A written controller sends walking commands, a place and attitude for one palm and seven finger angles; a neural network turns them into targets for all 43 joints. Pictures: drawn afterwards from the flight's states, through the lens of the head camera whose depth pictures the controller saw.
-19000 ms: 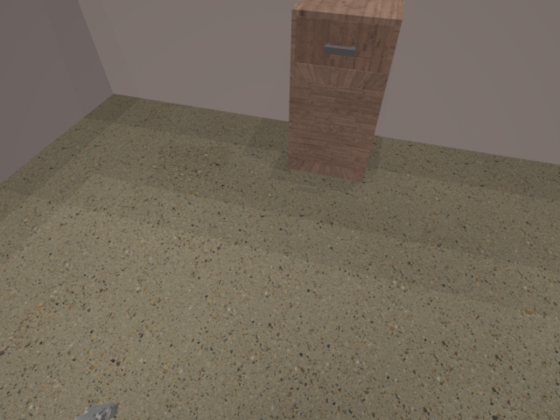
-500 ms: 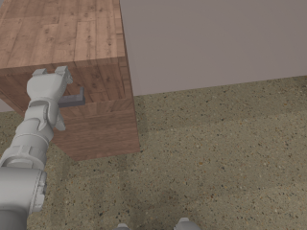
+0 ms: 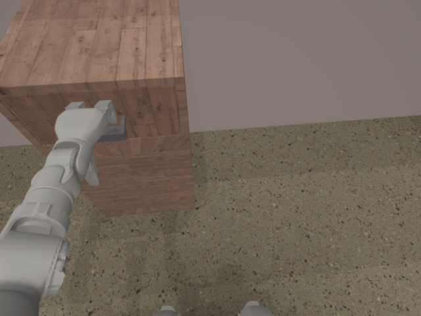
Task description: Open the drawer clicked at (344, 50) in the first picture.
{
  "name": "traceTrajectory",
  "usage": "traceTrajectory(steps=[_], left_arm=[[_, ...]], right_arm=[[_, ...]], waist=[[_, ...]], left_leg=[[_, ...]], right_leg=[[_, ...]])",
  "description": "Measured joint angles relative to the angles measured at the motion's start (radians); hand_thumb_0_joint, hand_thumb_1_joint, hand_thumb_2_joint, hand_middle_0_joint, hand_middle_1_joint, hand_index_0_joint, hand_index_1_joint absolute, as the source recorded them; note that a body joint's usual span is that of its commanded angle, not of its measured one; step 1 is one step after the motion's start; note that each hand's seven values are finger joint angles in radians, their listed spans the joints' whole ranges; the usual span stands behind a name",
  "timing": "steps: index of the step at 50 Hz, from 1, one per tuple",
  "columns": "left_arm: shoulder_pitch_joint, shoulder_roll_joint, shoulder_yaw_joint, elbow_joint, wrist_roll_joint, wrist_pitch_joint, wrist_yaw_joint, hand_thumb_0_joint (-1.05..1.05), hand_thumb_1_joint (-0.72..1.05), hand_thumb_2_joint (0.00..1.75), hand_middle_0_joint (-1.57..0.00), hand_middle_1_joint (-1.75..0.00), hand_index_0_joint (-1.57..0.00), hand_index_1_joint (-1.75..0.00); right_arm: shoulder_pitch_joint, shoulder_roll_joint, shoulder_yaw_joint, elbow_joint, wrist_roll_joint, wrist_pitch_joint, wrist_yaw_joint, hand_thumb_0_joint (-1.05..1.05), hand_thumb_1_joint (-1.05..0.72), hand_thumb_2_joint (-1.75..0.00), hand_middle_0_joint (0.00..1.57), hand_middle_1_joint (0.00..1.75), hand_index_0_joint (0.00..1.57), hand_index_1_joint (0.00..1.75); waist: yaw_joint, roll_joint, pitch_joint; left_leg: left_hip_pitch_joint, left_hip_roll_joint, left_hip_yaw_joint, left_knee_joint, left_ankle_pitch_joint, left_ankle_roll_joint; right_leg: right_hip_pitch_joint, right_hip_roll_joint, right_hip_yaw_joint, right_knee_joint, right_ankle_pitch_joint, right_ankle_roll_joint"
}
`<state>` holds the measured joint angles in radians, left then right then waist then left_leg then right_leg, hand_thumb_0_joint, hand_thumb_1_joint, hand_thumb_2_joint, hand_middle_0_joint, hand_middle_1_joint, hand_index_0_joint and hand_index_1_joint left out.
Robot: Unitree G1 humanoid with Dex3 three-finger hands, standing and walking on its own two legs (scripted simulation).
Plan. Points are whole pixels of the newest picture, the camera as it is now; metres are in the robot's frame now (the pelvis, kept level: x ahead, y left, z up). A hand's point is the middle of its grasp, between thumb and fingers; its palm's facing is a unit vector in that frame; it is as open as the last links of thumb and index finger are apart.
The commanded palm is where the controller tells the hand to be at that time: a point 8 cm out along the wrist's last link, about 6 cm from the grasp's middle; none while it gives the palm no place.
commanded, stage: re-aim the fingers above the handle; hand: left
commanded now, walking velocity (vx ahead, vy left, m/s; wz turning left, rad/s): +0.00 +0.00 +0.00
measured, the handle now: (100, 127) +0.54 +0.26 -0.04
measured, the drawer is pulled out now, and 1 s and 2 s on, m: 0.00 0.00 0.00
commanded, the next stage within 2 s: lower the fingers behind the handle in 0.46 s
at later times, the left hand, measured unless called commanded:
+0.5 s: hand (102, 142) +0.45 +0.22 +0.02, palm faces -0.06 -0.07 -1.00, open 13.8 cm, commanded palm +0.45 +0.25 +0.08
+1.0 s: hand (98, 138) +0.47 +0.23 +0.01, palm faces +0.02 -0.06 -1.00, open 13.8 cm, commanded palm +0.45 +0.25 +0.05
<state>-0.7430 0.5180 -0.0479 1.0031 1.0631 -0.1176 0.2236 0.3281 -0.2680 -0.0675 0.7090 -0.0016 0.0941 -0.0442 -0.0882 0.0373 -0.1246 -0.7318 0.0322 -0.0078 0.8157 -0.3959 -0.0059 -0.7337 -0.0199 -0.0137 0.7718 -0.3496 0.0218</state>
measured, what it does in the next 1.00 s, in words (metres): stands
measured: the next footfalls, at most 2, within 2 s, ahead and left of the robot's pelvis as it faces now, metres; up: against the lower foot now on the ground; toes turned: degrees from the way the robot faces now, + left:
none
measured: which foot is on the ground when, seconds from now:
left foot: down 0.00-1.00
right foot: down 0.00-1.00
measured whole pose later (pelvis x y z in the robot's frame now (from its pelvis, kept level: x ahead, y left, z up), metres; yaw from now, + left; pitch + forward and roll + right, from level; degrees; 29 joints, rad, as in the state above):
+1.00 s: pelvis -0.01 +0.00 -0.02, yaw -1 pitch +22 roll -2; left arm -0.73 0.55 0.06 0.95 1.12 -0.23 0.34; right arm 0.34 -0.26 -0.06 0.73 -0.03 0.09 -0.04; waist -0.12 0.03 -0.16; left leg -0.89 0.04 -0.01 0.96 -0.45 0.00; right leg -0.89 -0.01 -0.01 0.90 -0.39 0.02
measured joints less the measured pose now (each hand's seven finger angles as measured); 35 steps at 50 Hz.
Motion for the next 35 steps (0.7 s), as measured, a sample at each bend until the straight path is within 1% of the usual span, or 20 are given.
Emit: traceTrajectory(steps=[3,5,7,10,11,13,14,16,17,19,21,22,24,26,27,28,30,31,33,35], left_arm=[[0.015,-0.009,0.040,-0.048,0.021,-0.060,0.026,0.00,-0.49,0.30,-0.32,-1.20,-0.32,-1.20],[0.015,-0.005,0.073,-0.061,0.034,-0.071,0.065,0.00,-0.49,0.30,-0.32,-1.20,-0.32,-1.20],[0.012,0.009,0.109,-0.060,0.043,-0.052,0.103,0.00,-0.49,0.30,-0.32,-1.20,-0.32,-1.20],[0.012,0.041,0.130,-0.030,0.043,0.026,0.133,0.01,-0.49,0.30,-0.32,-1.20,-0.32,-1.20],[0.015,0.049,0.130,-0.015,0.037,0.052,0.129,0.01,-0.49,0.30,-0.31,-1.20,-0.32,-1.20],[0.031,0.061,0.121,0.012,0.020,0.095,0.100,0.01,-0.48,0.31,-0.31,-1.20,-0.32,-1.20],[0.044,0.063,0.109,0.017,0.008,0.109,0.076,0.01,-0.48,0.31,-0.31,-1.20,-0.31,-1.20],[0.067,0.059,0.066,0.014,-0.020,0.112,0.022,0.00,-0.48,0.31,-0.31,-1.20,-0.31,-1.20],[0.075,0.053,0.041,0.001,-0.033,0.098,-0.007,0.00,-0.48,0.31,-0.31,-1.20,-0.31,-1.20],[0.089,0.034,0.004,-0.040,-0.047,0.045,-0.052,0.00,-0.48,0.31,-0.31,-1.20,-0.32,-1.20],[0.093,0.015,-0.015,-0.089,-0.044,-0.025,-0.065,0.00,-0.49,0.30,-0.32,-1.20,-0.32,-1.20],[0.089,0.005,-0.022,-0.110,-0.033,-0.058,-0.057,0.00,-0.49,0.30,-0.32,-1.20,-0.32,-1.20],[0.072,-0.011,-0.015,-0.140,-0.002,-0.112,-0.015,0.00,-0.49,0.30,-0.32,-1.20,-0.32,-1.20],[0.049,-0.020,0.018,-0.148,0.027,-0.132,0.053,0.00,-0.49,0.30,-0.32,-1.20,-0.32,-1.20],[0.033,-0.019,0.037,-0.139,0.038,-0.123,0.090,0.00,-0.49,0.30,-0.32,-1.20,-0.32,-1.20],[0.013,-0.016,0.052,-0.123,0.045,-0.097,0.126,0.00,-0.49,0.30,-0.32,-1.20,-0.32,-1.20],[-0.031,-0.005,0.069,-0.069,0.056,-0.014,0.180,0.00,-0.49,0.30,-0.32,-1.20,-0.32,-1.20],[-0.050,0.000,0.073,-0.034,0.056,0.036,0.193,0.01,-0.49,0.30,-0.32,-1.20,-0.32,-1.20],[-0.072,0.008,0.071,0.035,0.048,0.132,0.183,0.01,-0.49,0.31,-0.31,-1.20,-0.32,-1.20],[-0.066,0.013,0.057,0.083,0.029,0.197,0.130,0.01,-0.48,0.31,-0.31,-1.20,-0.31,-1.20]], right_arm=[[0.003,0.003,0.002,-0.003,-0.008,-0.001,-0.003,0.01,-0.91,-0.90,0.20,0.30,0.20,0.30],[0.001,0.002,0.005,0.000,-0.014,0.003,0.001,0.01,-0.91,-0.90,0.20,0.30,0.20,0.30],[-0.005,0.001,0.011,0.005,-0.019,0.014,0.009,0.01,-0.91,-0.90,0.20,0.30,0.20,0.30],[-0.006,0.000,0.014,0.009,-0.016,0.028,0.021,0.01,-0.91,-0.90,0.20,0.30,0.20,0.30],[-0.003,0.001,0.014,0.010,-0.014,0.031,0.025,0.01,-0.91,-0.90,0.20,0.30,0.20,0.30],[0.006,0.003,0.013,0.013,-0.005,0.035,0.029,0.01,-0.91,-0.90,0.20,0.30,0.20,0.30],[0.013,0.005,0.011,0.013,0.000,0.035,0.028,0.01,-0.91,-0.90,0.20,0.30,0.20,0.30],[0.028,0.011,0.007,0.013,0.006,0.031,0.021,0.01,-0.91,-0.90,0.20,0.30,0.20,0.30],[0.034,0.015,0.006,0.014,0.007,0.028,0.015,0.01,-0.91,-0.90,0.20,0.30,0.20,0.30],[0.040,0.021,0.005,0.017,0.004,0.020,0.002,0.01,-0.91,-0.90,0.20,0.30,0.20,0.30],[0.037,0.025,0.004,0.018,-0.001,0.011,-0.010,0.01,-0.91,-0.90,0.20,0.30,0.20,0.30],[0.033,0.025,0.003,0.017,-0.003,0.006,-0.014,0.01,-0.91,-0.90,0.20,0.30,0.20,0.30],[0.019,0.022,0.000,0.014,-0.008,-0.004,-0.015,0.01,-0.91,-0.90,0.20,0.30,0.20,0.30],[-0.005,0.014,0.001,0.010,-0.016,-0.008,-0.007,0.01,-0.91,-0.90,0.20,0.30,0.20,0.30],[-0.019,0.009,0.004,0.008,-0.020,-0.006,-0.001,0.01,-0.91,-0.90,0.20,0.30,0.20,0.30],[-0.031,0.005,0.007,0.006,-0.023,-0.003,0.004,0.01,-0.91,-0.90,0.20,0.30,0.20,0.30],[-0.050,0.000,0.012,0.001,-0.026,0.003,0.017,0.01,-0.91,-0.90,0.20,0.30,0.20,0.30],[-0.056,-0.002,0.014,-0.001,-0.026,0.007,0.024,0.01,-0.91,-0.90,0.20,0.30,0.20,0.30],[-0.058,-0.004,0.017,-0.002,-0.019,0.017,0.037,0.01,-0.91,-0.90,0.20,0.30,0.20,0.30],[-0.046,-0.001,0.020,-0.003,-0.009,0.024,0.040,0.01,-0.91,-0.90,0.20,0.30,0.20,0.30]], waist=[[-0.016,-0.005,-0.007],[-0.025,-0.004,-0.012],[-0.031,-0.001,-0.013],[-0.024,0.011,-0.012],[-0.018,0.016,-0.011],[-0.004,0.024,-0.012],[0.003,0.027,-0.012],[0.015,0.031,-0.009],[0.020,0.029,-0.005],[0.027,0.020,0.001],[0.026,0.007,0.003],[0.023,0.001,0.002],[0.011,-0.007,-0.004],[-0.005,-0.008,-0.011],[-0.014,-0.007,-0.013],[-0.021,-0.004,-0.013],[-0.027,0.002,-0.011],[-0.026,0.006,-0.009],[-0.018,0.016,-0.008],[-0.007,0.026,-0.007]], left_leg=[[-0.014,0.003,0.004,0.016,-0.009,0.000],[-0.029,0.006,0.009,0.031,-0.017,0.000],[-0.040,0.009,0.017,0.042,-0.023,0.001],[-0.044,0.011,0.030,0.041,-0.025,0.003],[-0.040,0.011,0.034,0.036,-0.023,0.004],[-0.026,0.011,0.040,0.019,-0.018,0.006],[-0.017,0.010,0.040,0.009,-0.014,0.007],[0.007,0.006,0.035,-0.010,-0.007,0.009],[0.018,0.003,0.029,-0.018,-0.004,0.010],[0.033,-0.003,0.017,-0.023,-0.001,0.010],[0.032,-0.007,0.006,-0.013,-0.003,0.010],[0.024,-0.009,0.001,-0.004,-0.006,0.009],[-0.003,-0.010,-0.006,0.023,-0.014,0.008],[-0.036,-0.008,-0.007,0.054,-0.024,0.008],[-0.052,-0.007,-0.006,0.067,-0.029,0.008],[-0.066,-0.006,-0.003,0.078,-0.032,0.009],[-0.087,-0.004,0.005,0.089,-0.033,0.010],[-0.091,-0.003,0.010,0.088,-0.031,0.011],[-0.089,-0.001,0.022,0.076,-0.025,0.012],[-0.071,0.001,0.032,0.053,-0.017,0.014]], right_leg=[[-0.016,0.003,0.005,0.014,-0.006,0.000],[-0.033,0.006,0.010,0.029,-0.011,0.000],[-0.049,0.008,0.018,0.042,-0.015,0.001],[-0.060,0.012,0.032,0.044,-0.013,0.005],[-0.058,0.012,0.035,0.040,-0.010,0.006],[-0.047,0.012,0.041,0.024,-0.004,0.008],[-0.037,0.011,0.041,0.014,0.000,0.009],[-0.008,0.007,0.035,-0.008,0.005,0.011],[0.007,0.004,0.029,-0.017,0.006,0.011],[0.029,-0.002,0.017,-0.025,0.006,0.011],[0.034,-0.007,0.006,-0.019,0.001,0.011],[0.029,-0.008,0.002,-0.012,-0.003,0.010],[0.007,-0.009,-0.005,0.011,-0.012,0.006],[-0.024,-0.007,-0.005,0.038,-0.019,0.003],[-0.041,-0.006,-0.003,0.051,-0.022,0.003],[-0.057,-0.005,0.000,0.062,-0.024,0.004],[-0.082,-0.004,0.009,0.075,-0.023,0.009],[-0.090,-0.003,0.014,0.076,-0.020,0.010],[-0.095,0.000,0.027,0.068,-0.012,0.015],[-0.082,0.002,0.036,0.048,-0.002,0.017]])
